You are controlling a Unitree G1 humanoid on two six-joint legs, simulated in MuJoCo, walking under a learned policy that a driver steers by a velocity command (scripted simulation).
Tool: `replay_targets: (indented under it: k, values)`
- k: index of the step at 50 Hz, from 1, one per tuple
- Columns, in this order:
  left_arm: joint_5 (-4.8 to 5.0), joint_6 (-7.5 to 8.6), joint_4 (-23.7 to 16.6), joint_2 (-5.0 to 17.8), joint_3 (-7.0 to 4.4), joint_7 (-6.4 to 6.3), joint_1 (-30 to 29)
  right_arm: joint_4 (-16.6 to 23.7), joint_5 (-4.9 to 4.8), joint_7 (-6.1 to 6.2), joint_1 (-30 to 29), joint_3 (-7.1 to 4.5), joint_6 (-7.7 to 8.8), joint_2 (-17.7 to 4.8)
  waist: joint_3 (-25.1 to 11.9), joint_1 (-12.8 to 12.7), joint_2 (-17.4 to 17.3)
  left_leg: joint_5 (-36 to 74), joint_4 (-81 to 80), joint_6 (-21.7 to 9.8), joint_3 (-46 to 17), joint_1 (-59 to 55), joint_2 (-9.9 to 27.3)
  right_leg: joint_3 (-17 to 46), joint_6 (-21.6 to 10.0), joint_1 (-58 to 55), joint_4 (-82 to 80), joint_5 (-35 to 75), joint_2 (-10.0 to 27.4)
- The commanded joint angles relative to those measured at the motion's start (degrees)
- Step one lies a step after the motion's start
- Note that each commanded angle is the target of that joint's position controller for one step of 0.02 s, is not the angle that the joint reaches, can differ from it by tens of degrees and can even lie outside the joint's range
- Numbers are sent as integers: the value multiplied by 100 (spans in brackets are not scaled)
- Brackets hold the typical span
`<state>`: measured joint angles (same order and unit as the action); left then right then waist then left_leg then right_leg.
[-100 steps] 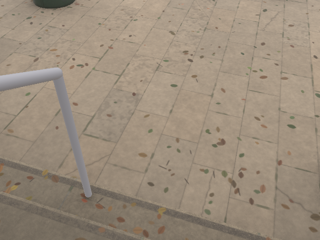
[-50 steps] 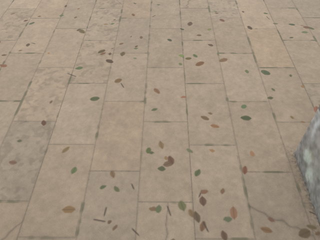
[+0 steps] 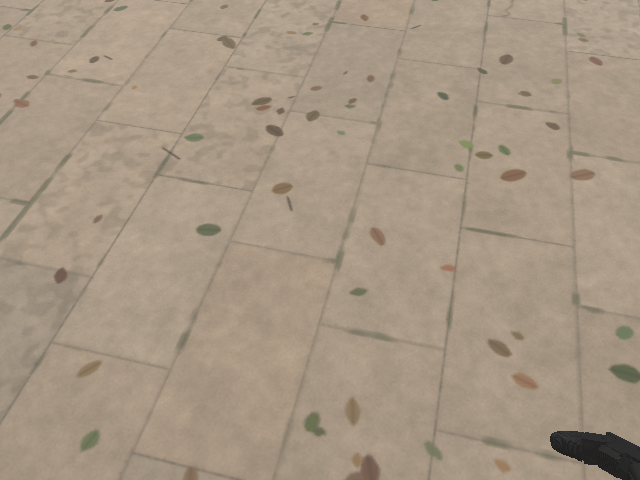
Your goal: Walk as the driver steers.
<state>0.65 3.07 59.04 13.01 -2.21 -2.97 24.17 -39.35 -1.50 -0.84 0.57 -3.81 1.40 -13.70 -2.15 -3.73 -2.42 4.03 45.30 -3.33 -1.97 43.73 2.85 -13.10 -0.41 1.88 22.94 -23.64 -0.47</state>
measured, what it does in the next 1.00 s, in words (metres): walks ahead, turning left: left foot, then right foot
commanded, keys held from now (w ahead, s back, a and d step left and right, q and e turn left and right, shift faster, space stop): w+q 0.10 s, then q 0.34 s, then e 0.18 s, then no key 0.38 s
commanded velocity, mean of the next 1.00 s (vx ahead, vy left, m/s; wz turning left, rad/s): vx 0.17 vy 0.00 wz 0.29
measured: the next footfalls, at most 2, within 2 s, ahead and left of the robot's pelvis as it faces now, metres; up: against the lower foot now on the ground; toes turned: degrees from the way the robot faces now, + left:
left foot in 0.10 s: +0.22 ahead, +0.11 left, +0.00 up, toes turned +6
right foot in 0.50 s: +0.44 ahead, -0.03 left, +0.00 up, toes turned +24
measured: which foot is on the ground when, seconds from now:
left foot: up 0.00-0.08, down 0.10-0.50, up 0.52-0.80, down 0.82-1.00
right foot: down 0.00-0.10, up 0.12-0.48, down 0.50-1.00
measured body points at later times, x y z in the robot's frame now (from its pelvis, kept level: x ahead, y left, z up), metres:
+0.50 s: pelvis +0.25 +0.02 +0.00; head +0.29 +0.03 +0.45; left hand +0.40 +0.32 -0.08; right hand +0.44 -0.22 -0.11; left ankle +0.19 +0.11 -0.73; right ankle +0.41 -0.05 -0.73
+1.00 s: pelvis +0.31 +0.04 +0.01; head +0.32 +0.05 +0.46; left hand +0.38 +0.32 -0.11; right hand +0.48 -0.17 -0.12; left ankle +0.24 +0.16 -0.73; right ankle +0.41 -0.04 -0.73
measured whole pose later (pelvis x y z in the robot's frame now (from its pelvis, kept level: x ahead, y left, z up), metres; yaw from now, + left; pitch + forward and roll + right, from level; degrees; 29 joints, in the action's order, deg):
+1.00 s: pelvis +0.31 +0.04 +0.01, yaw +17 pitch +0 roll +0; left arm -0.7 0.6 43.8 12.0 -2.5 -0.5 7.7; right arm -47.1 0.1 2.0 12.9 -3.6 0.4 -10.8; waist 1.6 -0.6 1.0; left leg -19.9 31.3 0.8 -3.7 11.2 -0.5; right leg 5.5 -0.7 19.6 29.8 -9.7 -3.8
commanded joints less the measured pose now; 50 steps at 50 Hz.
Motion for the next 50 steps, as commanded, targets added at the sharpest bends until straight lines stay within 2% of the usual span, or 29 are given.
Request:
replay_targets:
  k: [1,3,4,5,6,7,8,10,11,14,15,17,21,24,25,26,27,28,29,31,32,34,38,40,42,43,45,49,50]
  values:
    - [-2,19,-352,879,-219,16,-107,683,-12,-229,-785,93,30,106,691,70,354,-721,-452,-257,379,303,-101,782,-527,-397,-385,4280,1811]
    - [9,15,-452,1154,-311,20,-159,718,17,-248,-519,11,48,-100,326,335,684,-1551,-630,-447,868,-915,-546,452,-444,-298,437,6404,1689]
    - [24,15,-516,1260,-341,24,-213,549,19,-243,186,-106,66,-327,-81,735,764,-1371,-1011,-598,950,-2003,-777,295,-373,-153,1407,7014,1571]
    - [-19,76,-644,1233,-341,24,-313,231,-3,-149,1399,-346,50,-862,-704,1293,605,-623,-1150,-930,332,-4141,-639,215,-151,1151,3008,6445,1380]
    - [-220,302,-1023,438,-63,205,119,118,36,-59,1890,-517,68,-1747,-1686,934,-1060,44,-1252,-2190,-2780,-6962,1135,503,296,4049,5772,766,300]
    - [-67,610,-1213,794,-102,343,-503,226,145,62,2479,-437,-5,-1537,-2709,1322,-868,-132,-2418,-2555,-4638,-7491,1803,1822,280,4769,6647,-864,-188]
    - [144,693,-1417,1056,-227,362,-1183,203,279,135,2145,-342,-2,-1237,-1985,1359,-525,628,-2378,-2151,-3667,-7173,1575,2060,153,5398,6582,-462,140]
    - [-59,552,-1551,816,-223,172,-1317,356,2,129,883,-234,49,-807,-749,579,390,1886,-2356,-1595,-2119,-4954,940,1832,248,4838,5359,79,506]
    - [-90,417,-1580,861,-288,112,-1154,432,26,110,602,-207,78,-698,-551,295,388,2052,-2482,-1483,-1788,-4040,762,1821,291,4234,4992,213,609]
    - [-120,187,-1809,522,-247,66,-1216,425,62,123,462,-231,130,-711,-412,67,276,2610,-2636,-1365,-1222,-2594,337,1583,393,3253,3675,545,352]
    - [-130,167,-1896,404,-225,42,-1385,399,73,159,482,-260,115,-799,-387,89,103,2747,-2567,-1320,-1040,-2379,206,1502,422,3091,3046,790,222]
    - [-180,153,-1995,296,-168,56,-1782,256,-18,230,730,-336,-46,-895,-579,260,-72,2384,-2402,-1102,-960,-2326,3,1431,419,2636,2142,1634,-16]
    - [-75,44,-2174,484,-213,232,-2222,281,-10,330,936,-339,-251,-775,-747,452,-306,1104,-1968,-808,-1591,-2512,53,1689,389,2285,1318,2236,-182]
    - [-133,122,-2082,743,-323,289,-1825,368,-23,416,673,-304,-212,-661,-782,52,-457,9,-1449,-518,-1970,-2821,57,1909,145,1580,500,2558,9]
    - [-201,176,-2014,910,-367,260,-1645,396,46,425,762,-215,-155,-399,-837,-10,-236,-269,-868,-269,-1708,-2701,-259,1940,-13,984,209,3512,319]
    - [-311,198,-2055,1053,-349,229,-1564,340,166,431,1353,-106,-110,8,-1190,244,758,-2361,457,37,-1200,-2087,-888,2892,-483,-50,338,5710,1322]
    - [-436,179,-1930,852,-276,249,-1524,271,92,403,2260,-74,-146,-59,-1740,667,2204,-4252,1301,324,-1312,-1558,-1053,4736,-1645,-455,-21,5286,2351]
    - [-307,144,-2060,386,-151,296,-1912,32,89,385,2326,-196,-231,-599,-1623,727,1570,-4124,1651,516,-1280,-1650,-532,4963,-1774,17,-276,3542,2290]
    - [-218,92,-2134,186,-82,338,-2177,59,110,414,1688,-265,-348,-815,-1002,530,1150,-3809,1674,642,-904,-1532,-373,4355,-1512,456,-306,2736,1788]
    - [7,-99,-2138,649,-211,336,-2312,187,213,482,1145,-309,-453,-730,-412,488,757,-3447,1160,736,-507,-1497,-359,3949,-1180,1038,-498,1830,1259]
    - [-4,-179,-2141,813,-263,286,-2338,160,162,468,1072,-269,-438,-552,-342,506,764,-3316,820,728,-361,-1776,-373,3643,-1034,1240,-549,1813,1068]
    - [-48,-235,-2097,727,-266,238,-2226,41,99,471,1118,-181,-372,-227,-463,461,911,-3160,102,696,-180,-2266,-434,3237,-914,1190,-536,1889,803]
    - [-162,-203,-2018,492,-196,288,-1999,-173,126,440,1135,-177,-341,-242,-551,470,1246,-2455,-1113,569,-221,-2817,-331,3164,-1035,993,-460,1625,812]
    - [-119,-241,-1976,446,-177,289,-1861,-323,149,338,1207,-171,-307,-232,-522,537,1052,-1753,-1839,422,-46,-3396,-402,3037,-879,1275,-385,1344,695]
    - [-73,-235,-1963,401,-131,278,-1823,-275,230,271,1179,-149,-269,-377,-452,484,711,-1471,-1921,187,-337,-3820,41,2889,-537,1752,-249,704,546]
    - [-72,-207,-2051,398,-146,279,-1795,-365,191,259,1079,-222,-231,-604,-226,247,-182,-1939,-1930,-7,-507,-3238,115,2292,-354,1660,-116,545,121]
    - [-116,-161,-2028,454,-154,270,-1972,-309,210,273,851,-119,-102,-294,7,239,-376,-2323,-2323,-51,-705,-2706,242,2013,-177,1293,335,1092,-46]
    - [-162,-153,-1876,376,-153,224,-1785,-444,146,306,1070,-117,38,-403,107,244,-137,-1640,-2186,64,-596,-2721,153,1999,-247,1110,563,1820,-36]
    - [-122,-172,-1851,398,-157,216,-1771,-477,129,307,1196,-110,41,-378,125,302,-90,-1521,-2102,109,-528,-2805,89,2037,-295,1141,570,1886,-21]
